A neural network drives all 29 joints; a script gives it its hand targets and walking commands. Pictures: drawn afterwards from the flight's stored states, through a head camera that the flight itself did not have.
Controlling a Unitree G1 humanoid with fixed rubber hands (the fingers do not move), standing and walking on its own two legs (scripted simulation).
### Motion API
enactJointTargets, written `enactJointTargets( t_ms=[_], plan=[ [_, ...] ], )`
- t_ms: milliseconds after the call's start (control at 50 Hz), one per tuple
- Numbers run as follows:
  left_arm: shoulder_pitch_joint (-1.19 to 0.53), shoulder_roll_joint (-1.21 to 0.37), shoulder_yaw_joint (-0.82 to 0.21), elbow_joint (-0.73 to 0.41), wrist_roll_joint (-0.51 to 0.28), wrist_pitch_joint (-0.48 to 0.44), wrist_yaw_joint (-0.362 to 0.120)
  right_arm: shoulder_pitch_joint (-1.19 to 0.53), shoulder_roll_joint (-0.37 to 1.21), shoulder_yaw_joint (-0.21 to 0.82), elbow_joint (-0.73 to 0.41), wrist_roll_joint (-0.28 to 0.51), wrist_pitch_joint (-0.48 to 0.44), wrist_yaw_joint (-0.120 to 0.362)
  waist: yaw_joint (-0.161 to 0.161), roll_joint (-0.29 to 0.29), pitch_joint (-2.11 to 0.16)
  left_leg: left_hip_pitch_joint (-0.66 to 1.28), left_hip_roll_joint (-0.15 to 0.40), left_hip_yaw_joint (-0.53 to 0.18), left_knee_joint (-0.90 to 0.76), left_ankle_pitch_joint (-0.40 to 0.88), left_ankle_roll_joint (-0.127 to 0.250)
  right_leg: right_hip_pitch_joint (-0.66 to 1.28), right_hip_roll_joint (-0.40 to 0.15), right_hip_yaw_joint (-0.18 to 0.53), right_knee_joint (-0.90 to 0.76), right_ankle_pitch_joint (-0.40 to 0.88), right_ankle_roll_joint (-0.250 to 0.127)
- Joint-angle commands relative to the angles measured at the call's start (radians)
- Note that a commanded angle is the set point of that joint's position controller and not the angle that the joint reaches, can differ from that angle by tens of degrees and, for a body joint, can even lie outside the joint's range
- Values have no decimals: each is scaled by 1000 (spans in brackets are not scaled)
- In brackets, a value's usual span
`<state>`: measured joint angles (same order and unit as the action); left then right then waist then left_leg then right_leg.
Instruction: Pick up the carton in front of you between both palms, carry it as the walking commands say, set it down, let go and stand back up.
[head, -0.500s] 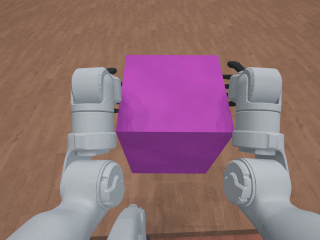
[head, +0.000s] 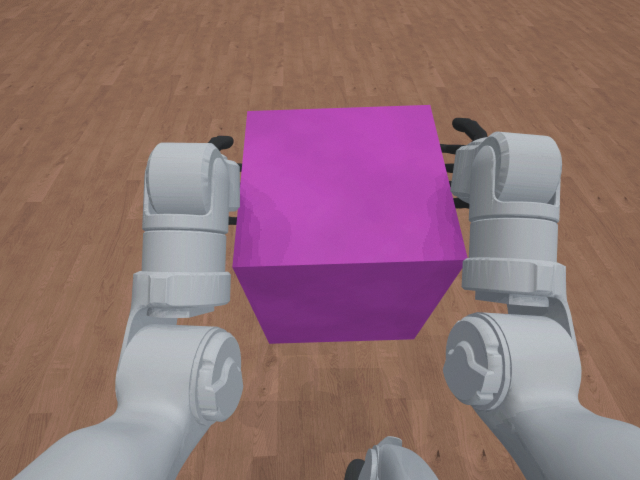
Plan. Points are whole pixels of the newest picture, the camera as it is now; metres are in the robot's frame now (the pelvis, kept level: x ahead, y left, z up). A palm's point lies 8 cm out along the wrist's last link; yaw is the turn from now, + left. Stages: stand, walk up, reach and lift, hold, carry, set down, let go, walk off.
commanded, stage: carry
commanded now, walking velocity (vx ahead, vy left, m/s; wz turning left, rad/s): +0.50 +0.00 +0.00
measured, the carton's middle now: (340, 238) +0.41 +0.01 +0.10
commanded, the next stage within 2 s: none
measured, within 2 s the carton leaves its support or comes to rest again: neither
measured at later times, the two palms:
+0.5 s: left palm (253, 7) +0.64 +0.15 +0.29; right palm (466, 6) +0.66 -0.13 +0.29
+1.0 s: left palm (298, 5) +0.90 +0.11 +0.21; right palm (444, 8) +0.92 -0.17 +0.21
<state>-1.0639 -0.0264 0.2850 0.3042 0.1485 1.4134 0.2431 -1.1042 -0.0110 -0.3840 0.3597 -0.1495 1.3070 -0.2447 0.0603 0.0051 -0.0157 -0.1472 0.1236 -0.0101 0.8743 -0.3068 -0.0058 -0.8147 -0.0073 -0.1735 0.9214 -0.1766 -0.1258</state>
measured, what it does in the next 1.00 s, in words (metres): climbs: left foot, then right foot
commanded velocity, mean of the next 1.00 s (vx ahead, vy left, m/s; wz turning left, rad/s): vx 0.50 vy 0.00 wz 0.00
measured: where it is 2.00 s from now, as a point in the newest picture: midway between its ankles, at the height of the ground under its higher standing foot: (334, 230)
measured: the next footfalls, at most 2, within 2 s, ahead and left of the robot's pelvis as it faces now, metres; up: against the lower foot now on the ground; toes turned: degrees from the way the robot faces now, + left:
left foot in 0.52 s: +0.43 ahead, +0.11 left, +0.00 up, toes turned +7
right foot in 0.94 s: +0.66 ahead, -0.13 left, +0.00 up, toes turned -9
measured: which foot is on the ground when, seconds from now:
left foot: up 0.00-0.50, down 0.52-0.94, up 0.96-1.00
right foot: down 0.00-0.54, up 0.56-0.92, down 0.94-1.00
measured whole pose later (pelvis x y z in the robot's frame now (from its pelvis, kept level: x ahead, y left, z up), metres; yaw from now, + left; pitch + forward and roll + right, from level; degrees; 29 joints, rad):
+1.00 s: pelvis +0.54 -0.02 +0.09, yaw +1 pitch +6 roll -1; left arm -0.80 -0.10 0.26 0.29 0.16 1.28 0.24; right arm -0.80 0.08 -0.34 0.26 -0.17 1.21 -0.23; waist 0.01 0.02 -0.07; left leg -0.27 0.07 0.06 0.81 -0.46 -0.02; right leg -0.45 -0.04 -0.18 0.45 -0.09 -0.05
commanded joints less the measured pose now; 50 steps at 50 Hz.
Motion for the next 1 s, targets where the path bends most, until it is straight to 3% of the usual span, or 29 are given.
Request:
enactJointTargets(
  t_ms=[0, 20, 40, 60, 120, 160, 220, 280, 320, 400, 440, 460, 480, 500, 520, 540, 580, 600, 640, 680, 740, 860, 900, 920, 940, 960, 980],
  plan=[
    [-819, -1073, -381, -88, -539, -56, -346, -577, 1088, 339, 117, 395, 81, 377, 26, -212, -751, -396, -189, -162, 790, -36, 36, 1038, -260, 706, -329, 692, -181],
    [-840, -1070, -382, -114, -551, -59, -358, -586, 1114, 345, 76, 402, 71, 372, 26, -154, -773, -512, -177, -132, 870, -42, 51, 1011, -282, 727, -358, 360, -191],
    [-904, -1118, -391, -155, -576, -62, -369, -644, 1096, 349, 3, 403, 65, 364, 14, -89, -705, -566, -131, -127, 838, -20, 60, 923, -269, 731, -399, 103, -166],
    [-949, -1141, -398, -184, -600, -62, -375, -699, 1104, 362, -50, 405, 61, 356, -13, -123, -639, -592, -112, -119, 819, -8, 79, 856, -255, 696, -429, 39, -151],
    [-963, -1169, -391, -190, -607, -51, -372, -759, 1082, 400, -151, 416, 49, 332, 0, -27, -587, -647, -80, -61, 677, -107, 95, 811, -263, 588, -473, -79, -148],
    [-941, -1173, -391, -174, -592, -40, -363, -724, 1079, 425, -149, 416, 50, 323, -5, -6, -594, -654, -57, -36, 543, -120, 92, 825, -276, 527, -480, -17, -156],
    [-880, -1139, -392, -131, -557, -23, -349, -687, 1085, 461, -128, 427, 67, 321, -5, -59, -572, -725, -24, -12, 380, -4, 67, 883, -280, 444, -490, 94, -168],
    [-797, -1099, -358, -54, -509, -13, -351, -644, 1110, 465, -42, 439, 86, 335, 7, -92, -532, -673, -25, 30, 158, 111, 43, 866, -249, 334, -512, 175, -139],
    [-762, -1081, -329, -3, -481, -16, -359, -630, 1139, 456, 25, 455, 89, 352, 18, -120, -494, -637, -50, 76, 20, 157, 36, 878, -217, 273, -505, 264, -112],
    [-751, -1048, -276, 44, -450, -48, -369, -624, 1175, 421, 124, 484, 72, 383, 33, -186, -421, -553, -115, 157, -206, 133, 34, 919, -174, 200, -476, 404, -65],
    [-762, -1034, -263, 43, -451, -64, -367, -634, 1180, 392, 153, 492, 63, 388, 21, -207, -402, -454, -151, 187, -315, 119, 44, 902, -171, 171, -416, 471, -33],
    [-764, -1033, -258, 45, -455, -70, -365, -620, 1183, 377, 176, 490, 59, 389, -5, -188, -424, -322, -178, 212, -402, 163, 52, 860, -155, 123, -325, 540, -3],
    [-759, -1033, -255, 55, -456, -76, -364, -588, 1181, 356, 207, 484, 53, 389, -44, -147, -486, -95, -153, 187, -438, 217, 70, 758, -134, 81, -215, 523, 43],
    [-764, -1029, -252, 60, -458, -81, -364, -551, 1168, 331, 228, 476, 47, 389, -98, -61, -562, 153, 13, -12, -418, 161, 115, 562, -130, 74, -30, 275, 95],
    [-777, -1061, -246, 72, -461, -81, -363, -549, 1121, 302, 239, 450, 34, 382, -117, 181, -609, 395, 260, -458, -433, 240, 263, 223, -3, 75, 215, -65, 137],
    [-792, -1062, -252, 75, -461, -85, -362, -533, 1124, 288, 245, 441, 24, 379, -130, 245, -559, 428, 277, -602, -494, 295, 316, 30, 54, 146, 359, -359, 122],
    [-791, -1098, -263, 71, -468, -103, -359, -537, 1148, 286, 203, 448, 8, 387, -117, 80, -505, 343, 251, -451, -501, 276, 267, -30, -37, 196, 403, -288, 102],
    [-787, -1117, -273, 57, -475, -114, -357, -563, 1173, 303, 163, 462, -2, 393, -109, 55, -473, 271, 221, -360, -524, 264, 222, -8, -68, 202, 340, -225, 106],
    [-803, -1149, -308, -5, -496, -134, -349, -604, 1212, 332, 93, 489, -16, 398, -92, 108, -473, 204, 168, -226, -559, 232, 172, 57, -81, 184, 230, -160, 126],
    [-805, -1169, -346, -60, -512, -147, -337, -594, 1234, 357, 56, 497, -21, 399, -90, 148, -487, 199, 141, -143, -584, 233, 170, 82, -77, 155, 116, -123, 151],
    [-763, -1185, -396, -108, -519, -160, -321, -525, 1244, 391, 41, 486, -27, 396, -88, 157, -487, 221, 120, -62, -606, 286, 169, 134, -80, 109, -117, -52, 176],
    [-619, -1211, -461, -120, -517, -163, -338, -367, 1230, 451, 9, 434, -39, 384, -86, 186, -474, 317, 81, 71, -518, 583, 99, 330, -16, 9, -505, 138, 161],
    [-555, -1218, -468, -118, -507, -160, -353, -298, 1233, 481, -10, 420, -39, 384, -76, 121, -531, 219, 35, 156, -323, 659, 46, 634, -4, -30, -631, 216, 133],
    [-485, -1215, -460, -101, -494, -158, -361, -283, 1229, 500, -18, 422, -38, 386, -54, 85, -571, 47, 31, 144, -203, 507, 11, 851, -113, 79, -586, 185, 91],
    [-433, -1181, -442, -102, -465, -159, -363, -284, 1261, 520, -25, 433, -31, 390, -35, -135, -684, -230, -27, 140, 38, 236, -16, 1151, -333, 387, -500, 263, -11],
    [-385, -1173, -431, -84, -436, -166, -362, -259, 1282, 527, -29, 428, -30, 395, -29, -337, -652, -535, -128, 107, 180, -179, -28, 1299, -399, 574, -536, 374, -109],
    [-344, -1163, -431, -126, -425, -169, -364, -247, 1305, 557, -55, 443, -33, 399, -27, -303, -618, -641, -99, 47, 268, -237, -9, 1308, -404, 558, -541, 390, -107]
  ],
)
